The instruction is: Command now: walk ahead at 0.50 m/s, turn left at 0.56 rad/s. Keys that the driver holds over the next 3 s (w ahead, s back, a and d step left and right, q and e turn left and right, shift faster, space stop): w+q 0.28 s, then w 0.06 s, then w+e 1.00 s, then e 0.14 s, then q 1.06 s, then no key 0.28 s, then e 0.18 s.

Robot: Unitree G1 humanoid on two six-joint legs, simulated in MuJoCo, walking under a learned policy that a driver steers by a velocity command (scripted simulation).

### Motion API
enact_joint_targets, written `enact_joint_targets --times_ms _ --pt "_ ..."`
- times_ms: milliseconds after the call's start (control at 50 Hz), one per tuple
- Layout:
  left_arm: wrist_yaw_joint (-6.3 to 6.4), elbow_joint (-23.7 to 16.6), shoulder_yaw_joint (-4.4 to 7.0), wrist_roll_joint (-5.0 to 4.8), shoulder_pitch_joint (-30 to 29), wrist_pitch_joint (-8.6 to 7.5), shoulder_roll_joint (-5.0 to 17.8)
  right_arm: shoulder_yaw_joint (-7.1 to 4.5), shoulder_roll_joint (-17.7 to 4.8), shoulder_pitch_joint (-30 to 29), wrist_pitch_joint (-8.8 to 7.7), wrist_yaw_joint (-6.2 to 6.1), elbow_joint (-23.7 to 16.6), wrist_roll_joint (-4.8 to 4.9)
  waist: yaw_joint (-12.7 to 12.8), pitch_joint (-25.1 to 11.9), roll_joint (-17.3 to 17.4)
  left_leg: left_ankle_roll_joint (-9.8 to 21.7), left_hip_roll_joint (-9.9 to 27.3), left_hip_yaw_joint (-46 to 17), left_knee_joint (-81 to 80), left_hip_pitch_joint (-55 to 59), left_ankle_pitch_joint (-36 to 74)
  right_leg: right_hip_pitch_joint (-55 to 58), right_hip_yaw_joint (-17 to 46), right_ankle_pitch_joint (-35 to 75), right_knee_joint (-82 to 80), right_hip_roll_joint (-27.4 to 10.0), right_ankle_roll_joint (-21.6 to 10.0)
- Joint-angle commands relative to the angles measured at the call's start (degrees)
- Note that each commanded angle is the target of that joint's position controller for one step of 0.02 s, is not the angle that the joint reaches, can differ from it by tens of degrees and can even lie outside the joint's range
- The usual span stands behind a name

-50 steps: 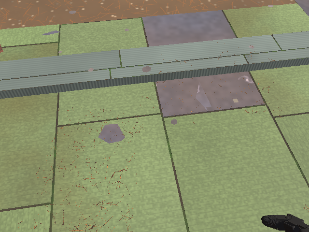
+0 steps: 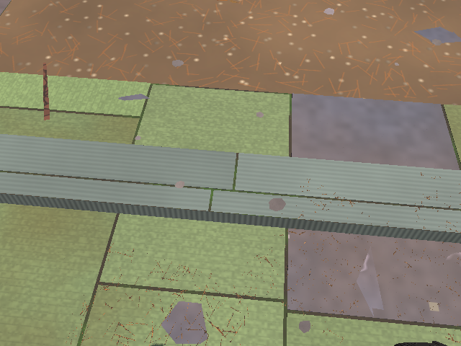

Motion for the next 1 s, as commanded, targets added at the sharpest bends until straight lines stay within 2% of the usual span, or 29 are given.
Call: enact_joint_targets --times_ms 20,40,60,80,100,120,180,240,280,340,400,420,460,480,500,520,540,560,580,600,620,640,660,720,800,880,940,980,1000 --pt "-0.91 -9.7 1.53 0.11 -4.9 -1.39 8.1 -5.37 -17.2 22.2 0.54 -2.02 1.3 1.7 -10.3 -20.7 6.9 15.3 22.0 -50.3 -18.5 46.1 -7.2 -41.0 15.4 -2.0 42.4 6.4 -0.3" --pt "-1.15 -11.1 1.37 -0.52 -9.3 -2.04 7.8 -4.97 -15.7 19.5 0.78 -2.56 2.3 1.89 -9.1 -12.1 3.6 13.6 20.7 -40.1 -19.1 40.9 -2.5 -45.1 17.6 4.5 40.9 2.7 -1.1" --pt "-1.05 -10.6 0.93 -0.71 -8.6 -2.68 7.1 -4.11 -12.2 16.7 0.54 -2.8 2.5 2.25 -6.5 -6.7 0.8 11.3 18.4 -33.7 -19.6 32.4 4.6 -42.3 17.3 9.3 35.0 0.5 -1.5" --pt "-0.9 -9.8 1.03 -0.13 -7.9 -2.43 7.0 -3.52 -10.2 14.0 0.11 -2.93 2.2 2.31 -4.0 -4.1 -0.5 9.1 15.1 -28.9 -20.1 26.4 10.5 -38.5 17.5 10.5 30.8 -0.8 -1.3" --pt "-0.92 -9.6 0.99 0.9 -6.2 -1.43 6.9 -2.96 -8.6 12.1 -0.27 -3.02 1.9 2.71 -2.0 -4.0 0.0 8.2 12.7 -25.5 -20.9 22.3 14.6 -34.4 17.8 10.7 28.3 -1.3 -0.6" --pt "-1.06 -9.2 1.0 1.41 -5.2 -0.35 6.6 -2.65 -8.0 11.7 -0.82 -2.85 1.7 2.81 -1.1 -4.8 0.4 8.0 11.6 -23.7 -21.3 20.2 17.3 -31.9 17.8 10.5 26.7 -1.3 0.0" --pt "-1.59 -10.4 0.72 1.52 -7.4 1.36 5.1 -3.04 -9.7 14.1 -2.05 -2.46 2.4 2.85 -0.9 -4.2 0.6 8.0 9.2 -21.7 -23.0 17.3 17.2 -32.5 16.5 13.4 21.0 -0.7 1.4" --pt "-1.69 -12.9 0.63 1.34 -15.2 1.57 5.3 -3.14 -9.9 17.8 -2.06 -2.46 3.2 2.71 -3.5 -1.4 2.0 6.8 8.3 -23.0 -24.7 18.4 12.0 -37.4 16.4 20.1 12.8 -0.5 2.3" --pt "-1.85 -14.2 0.44 1.17 -19.4 1.4 5.3 -3.21 -10.0 20.1 -2.03 -2.5 3.6 2.75 -5.2 -1.0 2.6 5.8 8.1 -23.8 -24.3 20.8 11.5 -38.9 16.8 24.1 7.5 0.2 2.4" --pt "-2.37 -15.4 -0.04 0.89 -23.6 0.82 4.8 -2.96 -9.5 23.0 -2.25 -2.79 4.6 2.58 -7.2 -1.0 3.2 4.7 8.3 -23.0 -22.9 25.0 15.8 -38.7 16.2 28.3 0.5 1.4 1.6" --pt "-2.78 -16.3 -0.4 0.52 -26.6 0.17 4.7 -2.38 -9.0 25.2 -2.67 -3.26 5.8 2.07 -8.5 -0.3 3.8 3.6 10.0 -21.7 -22.3 28.7 21.1 -36.5 14.4 28.9 -4.7 2.5 -0.7" --pt "-2.81 -16.5 -0.31 0.4 -26.9 0.04 5.2 -2.34 -9.4 25.2 -2.83 -3.4 6.1 1.87 -8.3 0.0 4.1 3.1 10.9 -21.5 -22.0 29.9 22.6 -35.5 14.3 27.8 -6.1 2.8 -1.8" --pt "-2.74 -15.8 0.09 0.22 -23.7 -0.21 6.3 -2.34 -10.2 23.4 -3.11 -3.77 6.3 1.54 -6.0 0.1 4.8 1.5 12.0 -19.8 -20.1 30.8 29.8 -29.9 13.9 23.6 -9.3 4.2 -4.4" --pt "-2.41 -14.6 0.57 0.07 -20.0 -0.31 7.1 -2.34 -10.7 22.6 -3.24 -3.9 6.4 1.38 -4.2 -1.4 5.1 0.6 11.7 -18.3 -16.4 31.3 38.7 -24.6 13.1 21.0 -10.2 6.1 -5.6" --pt "-1.86 -12.3 1.15 -0.01 -13.3 -0.55 8.0 -2.32 -11.0 22.0 -3.2 -3.83 6.7 1.16 -1.2 -4.9 4.1 -0.2 10.4 -16.1 -8.2 31.7 46.2 -17.2 11.9 19.7 -12.3 8.3 -7.0" --pt "-1.27 -9.7 1.77 0.44 -4.8 -1.02 9.2 -2.01 -10.6 21.6 -3.25 -3.74 6.7 1.14 2.7 -9.7 2.5 -1.2 8.1 -13.3 2.9 27.8 44.1 -6.2 13.6 20.8 -14.1 7.1 -8.9" --pt "-0.73 -8.7 2.86 1.59 3.4 -1.31 13.8 -0.91 -7.2 23.1 -3.52 -3.6 4.7 2.01 4.5 -16.6 -4.7 -3.0 4.1 -10.2 20.7 14.9 26.2 8.5 31.7 14.9 -15.2 -5.7 -13.6" --pt "-1.31 -7.4 4.05 1.11 3.4 -0.72 17.4 -0.69 -5.2 27.8 -3.57 -3.17 4.6 2.37 0.8 -18.4 -16.8 -5.1 -5.7 -7.3 35.7 -2.1 -18.0 16.1 57.7 16.5 -22.7 -15.9 -20.9" --pt "-2.15 -7.9 3.02 -0.92 -1.7 -0.18 12.4 -0.91 -8.4 23.3 -3.55 -3.4 4.5 0.3 -0.7 -11.1 -6.7 -4.3 -1.2 -12.0 37.9 -7.5 -15.6 10.5 57.8 10.3 -25.2 -13.1 -19.3" --pt "-2.4 -8.8 2.53 -1.28 -6.0 -0.06 9.9 -0.85 -8.5 18.7 -3.83 -2.98 3.7 0.48 -1.5 -5.3 -2.7 -4.5 1.5 -11.6 36.1 -8.0 -10.4 3.2 48.7 12.0 -25.6 -11.2 -18.3" --pt "-2.44 -8.9 2.09 -0.82 -7.6 -0.19 8.3 -0.52 -7.9 15.9 -4.05 -2.73 2.9 0.53 -1.9 -3.1 -0.8 -4.9 3.2 -10.9 33.2 -7.0 -7.8 -1.1 43.5 18.5 -26.7 -8.2 -17.0" --pt "-2.2 -8.1 1.82 -0.89 -7.1 -0.39 7.7 -0.41 -7.5 15.1 -3.69 -2.51 2.3 0.13 -2.8 -1.9 -1.5 -5.7 4.3 -10.6 30.8 -5.9 -7.2 -3.7 40.0 24.6 -27.2 -6.0 -16.1" --pt "-2.03 -7.3 1.69 -1.09 -6.6 -0.64 7.5 -0.08 -6.9 15.6 -3.06 -2.36 2.3 -0.19 -3.7 -2.6 -2.7 -6.7 4.9 -10.3 28.8 -3.8 -6.8 -5.4 37.2 28.9 -27.7 -4.2 -15.4" --pt "-1.73 -5.9 2.33 -1.65 -3.8 -1.23 9.2 0.52 -5.6 14.1 -1.91 -2.03 1.4 -0.3 -4.0 -3.5 -3.2 -9.3 5.2 -8.5 24.7 -3.9 -7.0 -7.3 34.0 34.6 -28.7 -2.4 -16.4" --pt "-1.39 -4.9 2.77 -1.47 -0.2 -0.71 9.6 1.11 -4.8 3.6 -1.55 -1.85 -2.1 -0.05 -1.3 -0.7 -3.3 -11.8 5.7 -7.0 13.7 -7.9 0.6 -8.8 33.2 31.2 -30.7 -0.3 -15.3" --pt "-1.11 -4.2 3.19 -1.06 3.3 -0.38 9.8 1.86 -3.7 -2.9 -1.82 -1.76 -4.1 0.74 1.2 -2.1 -4.4 -12.1 4.0 -6.6 5.7 -6.5 6.1 -5.7 33.3 36.2 -27.2 0.4 -13.5" --pt "-0.65 -4.5 3.39 -0.41 4.3 -0.1 10.1 1.97 -4.6 -6.0 -2.3 -2.13 -5.7 1.17 2.0 -2.2 -4.4 -11.3 2.7 -7.2 1.9 -5.5 4.3 -2.9 36.1 40.6 -23.4 -0.7 -13.1" --pt "-0.13 -5.6 3.68 -0.13 1.9 -0.01 10.8 1.73 -5.7 -3.4 -2.79 -2.38 -5.5 1.23 -0.1 -2.9 -4.7 -9.8 2.1 -8.7 -2.0 -0.6 1.7 -2.7 38.5 41.9 -20.2 -1.5 -11.9" --pt "-0.18 -6.4 3.79 -0.07 -0.3 0.0 11.1 1.52 -5.8 0.9 -3.04 -2.8 -4.5 1.33 -2.6 -4.3 -5.1 -8.8 0.2 -7.6 -4.1 6.6 -0.9 -4.8 38.5 48.3 -16.4 -0.7 -11.0"
Next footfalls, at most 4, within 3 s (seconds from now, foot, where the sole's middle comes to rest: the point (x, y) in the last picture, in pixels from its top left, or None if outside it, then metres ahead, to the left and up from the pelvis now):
0.52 right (266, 337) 0.47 -0.05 -0.75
1.04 left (203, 251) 0.72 0.14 -0.75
1.54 right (293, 183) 0.96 -0.14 -0.69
2.10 left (230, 192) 0.91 0.07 -0.69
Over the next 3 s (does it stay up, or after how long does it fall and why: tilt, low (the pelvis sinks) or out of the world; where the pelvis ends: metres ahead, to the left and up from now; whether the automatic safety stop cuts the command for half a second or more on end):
stays up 0.87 -0.04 0.08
